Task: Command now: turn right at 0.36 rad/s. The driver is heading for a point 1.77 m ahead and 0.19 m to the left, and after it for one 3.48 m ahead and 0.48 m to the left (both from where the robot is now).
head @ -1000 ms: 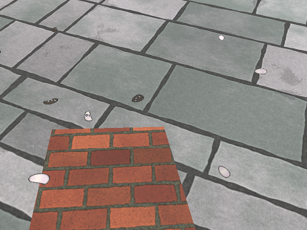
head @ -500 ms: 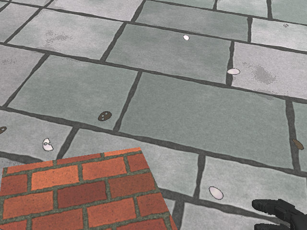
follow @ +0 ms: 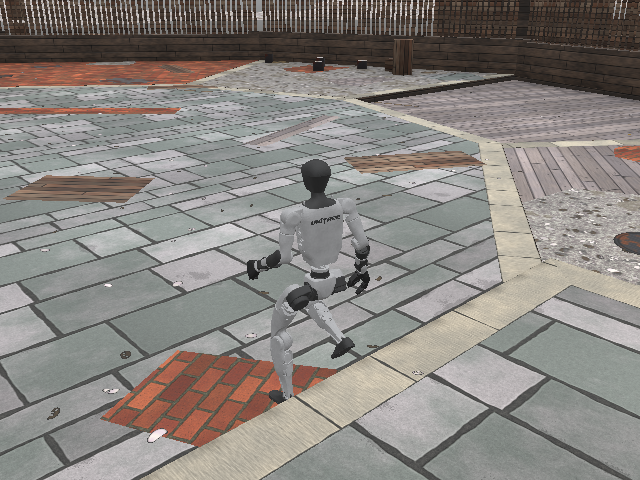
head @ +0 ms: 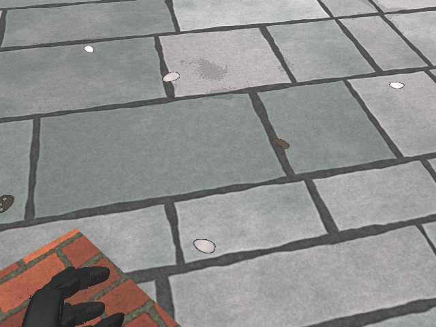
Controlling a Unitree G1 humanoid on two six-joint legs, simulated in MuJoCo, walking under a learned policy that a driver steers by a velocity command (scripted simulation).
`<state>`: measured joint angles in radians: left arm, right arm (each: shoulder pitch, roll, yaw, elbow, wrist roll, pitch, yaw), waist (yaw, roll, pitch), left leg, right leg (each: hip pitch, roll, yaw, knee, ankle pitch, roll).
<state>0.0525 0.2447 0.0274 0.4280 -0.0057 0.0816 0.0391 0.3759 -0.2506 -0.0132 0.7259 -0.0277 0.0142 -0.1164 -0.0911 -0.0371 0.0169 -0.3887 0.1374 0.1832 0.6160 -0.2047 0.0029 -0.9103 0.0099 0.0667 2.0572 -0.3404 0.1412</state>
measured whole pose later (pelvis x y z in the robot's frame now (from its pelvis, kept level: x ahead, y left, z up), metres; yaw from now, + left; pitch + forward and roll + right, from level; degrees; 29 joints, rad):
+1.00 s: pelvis +0.16 +0.00 +0.00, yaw -3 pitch +4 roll +1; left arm 0.39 0.26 0.06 0.79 -0.04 -0.08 0.05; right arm 0.31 -0.19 -0.05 0.84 0.00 -0.04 0.04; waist 0.04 -0.08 -0.07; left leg -0.31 -0.05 0.01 0.62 -0.36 0.04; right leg -0.71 -0.06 0.11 1.69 -0.37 -0.01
